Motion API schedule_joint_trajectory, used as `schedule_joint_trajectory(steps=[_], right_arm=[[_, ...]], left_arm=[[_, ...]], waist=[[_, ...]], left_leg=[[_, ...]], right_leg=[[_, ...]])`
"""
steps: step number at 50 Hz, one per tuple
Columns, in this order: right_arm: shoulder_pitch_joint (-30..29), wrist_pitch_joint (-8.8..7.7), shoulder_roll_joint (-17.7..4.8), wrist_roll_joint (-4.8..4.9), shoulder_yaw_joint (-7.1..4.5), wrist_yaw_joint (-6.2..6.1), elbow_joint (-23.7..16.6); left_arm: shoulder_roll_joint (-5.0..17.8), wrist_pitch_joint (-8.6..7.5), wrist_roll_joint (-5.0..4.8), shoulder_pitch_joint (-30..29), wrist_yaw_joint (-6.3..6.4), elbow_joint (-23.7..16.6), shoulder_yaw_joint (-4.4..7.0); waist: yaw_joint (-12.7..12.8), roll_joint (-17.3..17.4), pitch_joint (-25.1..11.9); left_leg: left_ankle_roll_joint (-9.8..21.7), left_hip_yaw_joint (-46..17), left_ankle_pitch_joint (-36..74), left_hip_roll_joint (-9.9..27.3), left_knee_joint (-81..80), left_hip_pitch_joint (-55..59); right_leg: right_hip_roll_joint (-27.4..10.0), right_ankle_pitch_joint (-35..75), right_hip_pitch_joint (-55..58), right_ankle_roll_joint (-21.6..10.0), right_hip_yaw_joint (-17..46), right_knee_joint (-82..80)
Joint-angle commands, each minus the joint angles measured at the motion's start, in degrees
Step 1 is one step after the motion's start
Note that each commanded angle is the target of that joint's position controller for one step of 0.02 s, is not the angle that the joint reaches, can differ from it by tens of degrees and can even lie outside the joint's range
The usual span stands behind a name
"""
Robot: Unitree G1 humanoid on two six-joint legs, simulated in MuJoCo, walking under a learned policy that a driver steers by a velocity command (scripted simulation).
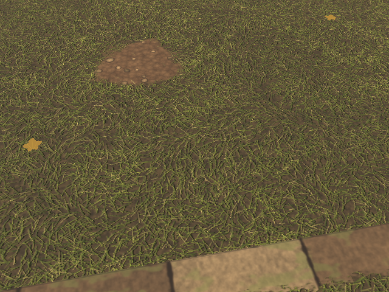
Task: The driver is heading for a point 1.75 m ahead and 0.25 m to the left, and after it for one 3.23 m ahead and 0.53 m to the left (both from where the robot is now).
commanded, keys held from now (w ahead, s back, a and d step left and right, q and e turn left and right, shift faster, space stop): no key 0.36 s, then w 0.64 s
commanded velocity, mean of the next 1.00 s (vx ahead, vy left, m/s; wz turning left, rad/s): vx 0.21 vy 0.00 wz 0.00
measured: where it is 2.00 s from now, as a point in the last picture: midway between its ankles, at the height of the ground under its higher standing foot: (222, 235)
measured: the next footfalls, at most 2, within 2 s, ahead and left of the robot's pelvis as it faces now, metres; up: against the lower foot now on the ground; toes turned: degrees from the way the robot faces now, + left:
right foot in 0.72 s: +0.17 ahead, -0.13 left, +0.00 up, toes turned -4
left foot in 1.22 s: +0.52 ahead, +0.02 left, +0.00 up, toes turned +4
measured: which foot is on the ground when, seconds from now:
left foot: down 0.00-0.72, up 0.74-1.00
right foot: down 0.00-0.46, up 0.48-0.70, down 0.72-1.00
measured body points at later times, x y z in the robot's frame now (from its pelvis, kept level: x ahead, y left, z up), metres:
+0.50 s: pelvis +0.02 +0.01 -0.01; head +0.01 +0.00 +0.44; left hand -0.03 +0.21 -0.17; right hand -0.05 -0.20 -0.17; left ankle -0.04 +0.09 -0.74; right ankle +0.00 -0.09 -0.74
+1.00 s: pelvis +0.21 -0.06 +0.00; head +0.23 -0.08 +0.45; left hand +0.12 +0.15 -0.14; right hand +0.31 -0.30 -0.15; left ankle +0.29 +0.07 -0.68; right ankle +0.13 -0.13 -0.74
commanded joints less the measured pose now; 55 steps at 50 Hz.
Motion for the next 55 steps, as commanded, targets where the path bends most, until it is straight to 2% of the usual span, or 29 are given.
schedule_joint_trajectory(steps=[1, 18, 19, 20, 22, 23, 24, 25, 27, 28, 30, 33, 34, 35, 36, 37, 38, 39, 40, 41, 43, 44, 46, 49, 52, 55], right_arm=[[5.49, -0.14, -3.57, 0.00, -0.46, -0.10, 0.05], [6.10, -0.34, -3.34, 0.01, -0.47, -0.12, -0.13], [6.56, -0.33, -3.15, -0.07, -0.42, -0.10, -0.02], [6.78, -0.24, -3.70, -0.18, -0.68, -0.06, -0.03], [7.84, 0.22, -6.14, -0.24, -1.87, 0.12, -0.33], [9.51, 0.46, -7.21, -0.27, -2.45, 0.28, -0.27], [12.00, 0.56, -8.13, -0.17, -2.97, 0.37, 0.08], [12.85, 0.45, -8.71, -0.25, -3.41, 0.45, 0.21], [13.36, -0.34, -8.81, -1.04, -3.84, 0.68, -0.07], [13.13, -0.88, -9.16, -1.29, -4.06, 0.78, -0.30], [11.46, -1.86, -9.14, -1.03, -4.22, 0.88, -1.14], [8.80, -2.75, -9.82, -0.63, -4.42, 1.00, -2.26], [7.06, -2.87, -10.08, -0.22, -4.49, 1.13, -2.74], [6.42, -3.11, -10.09, -0.17, -4.44, 1.33, -3.11], [6.44, -3.69, -9.19, -0.45, -4.02, 1.67, -3.37], [5.12, -4.11, -4.91, 0.11, -2.79, 2.31, -5.99], [5.19, -4.14, -6.17, -0.86, -3.37, 2.85, -7.51], [2.81, -3.75, -6.94, -1.74, -3.69, 3.26, -8.26], [0.66, -3.94, -6.11, -1.61, -3.47, 3.81, -8.79], [0.37, -4.13, -5.30, -1.13, -3.47, 4.12, -8.80], [1.65, -3.26, -5.51, -1.50, -3.85, 4.47, -8.40], [1.32, -2.77, -5.84, -1.49, -4.08, 4.60, -8.61], [-2.29, -1.97, -6.13, -1.30, -4.37, 4.75, -9.94], [-11.42, -1.58, -5.78, -1.19, -4.17, 4.91, -13.39], [-19.55, -1.71, -4.80, -0.64, -3.49, 5.10, -16.48], [-23.53, -1.92, -5.78, -0.24, -3.51, 5.15, -18.35]], left_arm=[[3.63, -0.12, -0.01, 4.75, 0.11, 0.00, 0.45], [3.39, -0.07, -0.05, 5.22, 0.16, 0.08, 0.43], [3.12, -0.03, 0.02, 5.47, 0.14, 0.18, 0.35], [3.45, 0.06, 0.12, 5.16, 0.10, 0.00, 0.51], [4.17, 0.28, 0.42, 4.23, -0.27, -1.08, 1.11], [3.83, 0.25, 0.86, 2.92, -0.69, -2.09, 1.21], [2.93, 0.02, 1.38, 0.99, -1.15, -3.49, 1.08], [2.25, -0.45, 2.05, -0.95, -1.53, -4.96, 0.94], [3.70, -1.62, 1.94, -4.53, -2.20, -7.69, 1.54], [4.36, -2.20, 1.81, -5.21, -2.54, -8.67, 1.89], [4.98, -3.22, 1.17, -5.99, -3.22, -10.15, 2.47], [4.63, -3.53, 0.44, -4.74, -3.87, -11.27, 3.10], [3.95, -3.53, 0.20, -0.79, -3.92, -10.22, 3.25], [4.50, -3.50, 0.04, 4.89, -3.72, -8.08, 3.90], [6.58, -3.83, 0.22, 12.07, -3.17, -5.91, 5.00], [12.72, -4.25, 1.21, 20.58, -2.37, -5.01, 6.52], [14.29, -3.38, 0.93, 24.01, -2.47, -3.20, 6.74], [12.26, -2.89, 0.96, 15.89, -2.35, -5.13, 5.98], [10.66, -3.20, 0.80, 9.59, -2.68, -7.48, 5.48], [10.11, -3.70, 0.74, 6.31, -2.82, -8.54, 5.11], [7.16, -4.71, 0.56, 6.13, -2.54, -8.21, 3.91], [6.78, -5.11, 0.51, 8.04, -2.31, -7.42, 3.62], [7.08, -5.52, 0.40, 11.24, -2.04, -6.22, 3.33], [6.93, -5.65, 0.53, 13.80, -2.03, -5.76, 2.77], [6.74, -5.90, 0.45, 14.60, -1.90, -5.76, 2.36], [8.04, -6.15, 0.41, 15.13, -1.55, -5.31, 2.50]], waist=[[0.01, 0.12, 4.09], [0.00, 0.14, 4.24], [-0.12, 0.16, 3.17], [-0.29, 0.46, 3.70], [-1.10, 3.40, 5.71], [-2.12, 5.52, 8.19], [-3.33, 7.46, 10.57], [-3.87, 8.26, 13.16], [-4.24, 6.20, 14.22], [-3.81, 5.15, 13.52], [-2.62, 3.92, 11.40], [-0.27, 5.40, 9.12], [2.09, 5.06, 8.42], [4.34, 3.47, 6.84], [7.41, -0.24, 3.52], [10.48, -14.21, -0.59], [8.96, -17.20, -0.93], [4.34, -8.26, 4.18], [2.68, -2.81, 6.75], [0.75, -1.09, 6.83], [-1.24, -2.24, 5.35], [-1.37, -2.89, 5.01], [-1.26, -3.41, 5.39], [0.09, -3.71, 6.64], [1.34, -4.73, 7.65], [1.58, -5.39, 7.97]], left_leg=[[1.26, -5.87, 9.09, 6.99, -4.21, -4.84], [1.44, -5.94, 10.86, 7.06, -4.27, -4.24], [1.63, -5.92, 6.62, 6.63, -4.96, -3.79], [2.07, -6.10, 1.07, 6.02, -5.38, -4.17], [4.67, -9.22, -16.79, 6.35, -6.53, -5.34], [6.70, -13.68, -25.34, 8.91, -8.97, -5.18], [9.14, -19.34, -31.88, 13.14, -12.54, -4.29], [11.43, -23.78, -33.45, 17.28, -14.64, -4.48], [13.77, -26.83, -27.28, 20.38, -16.25, -2.28], [13.94, -26.00, -22.81, 20.55, -15.81, 0.22], [12.31, -20.97, -14.27, 18.61, -14.60, 2.13], [10.06, -13.66, -6.34, 15.29, -11.51, -3.64], [9.03, -10.77, -4.78, 13.67, -8.74, -8.77], [7.94, -8.29, 0.15, 11.48, -3.65, -13.49], [6.37, -4.48, 5.50, 8.51, 6.44, -18.13], [2.66, 3.40, -1.13, 1.23, 27.61, -27.27], [2.77, 1.61, -15.39, -1.97, 41.66, -34.44], [3.79, -1.75, -10.85, 3.03, 48.33, -36.64], [4.05, -2.46, -4.61, 5.11, 48.04, -35.99], [3.81, -2.53, -0.61, 6.52, 45.84, -33.51], [2.54, -1.37, 2.03, 7.32, 42.64, -30.27], [2.12, -0.38, 2.95, 6.97, 41.95, -30.57], [1.39, 1.16, 4.90, 6.78, 39.94, -33.74], [0.47, 3.33, 8.60, 6.24, 33.08, -37.05], [0.60, 5.55, 13.26, 4.43, 20.95, -33.26], [2.39, 6.89, 14.76, 2.77, 12.92, -28.28]], right_leg=[[-6.86, 7.79, 0.71, -1.20, 6.52, -3.00], [-6.98, 8.34, 0.85, -0.93, 6.21, -2.47], [-6.51, 4.95, 1.17, -1.02, 5.97, -2.70], [-5.54, 0.42, 0.38, -1.22, 5.43, -2.04], [-2.02, -13.07, -4.64, -2.23, 2.54, 3.60], [-0.55, -17.23, -10.26, -2.34, 0.99, 7.85], [0.33, -17.69, -15.73, -2.29, -1.26, 13.17], [-1.11, -15.31, -19.29, -2.28, -2.95, 17.48], [-3.94, -15.09, -25.73, -2.34, -1.43, 24.63], [-4.96, -14.91, -28.16, -2.31, -0.59, 26.19], [-5.59, -12.75, -26.89, -1.98, -0.52, 23.23], [-3.36, -7.97, -14.61, -2.00, -3.43, 15.19], [-1.73, -4.13, -5.96, -2.09, -5.35, 10.94], [0.86, -3.38, 3.72, -2.04, -6.65, 8.26], [-0.48, -4.74, 14.19, -2.58, -3.57, 5.74], [-16.18, -21.30, 21.63, -6.86, 20.37, -6.54], [-23.87, -27.78, 20.60, -11.18, 40.16, -14.91], [-23.58, -31.23, 13.95, -10.89, 36.66, -14.15], [-21.80, -25.20, 8.27, -10.11, 30.60, -14.33], [-19.22, -17.45, 5.17, -9.11, 24.47, -15.09], [-15.39, -5.16, 4.04, -7.69, 15.90, -15.32], [-14.68, 0.60, 4.99, -7.67, 13.47, -15.00], [-13.88, 10.25, 7.09, -7.76, 9.68, -14.70], [-12.94, 19.84, 7.93, -8.23, 6.15, -14.70], [-11.75, 25.32, 7.02, -7.81, 3.24, -14.79], [-12.73, 30.73, 9.18, -7.51, 2.24, -14.80]])
Keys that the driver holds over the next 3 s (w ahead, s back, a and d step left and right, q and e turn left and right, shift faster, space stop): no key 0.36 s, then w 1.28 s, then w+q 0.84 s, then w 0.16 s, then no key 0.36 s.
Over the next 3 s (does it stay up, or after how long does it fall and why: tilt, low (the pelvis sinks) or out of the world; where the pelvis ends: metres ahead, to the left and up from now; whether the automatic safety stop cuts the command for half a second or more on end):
stays up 1.27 0.04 -0.06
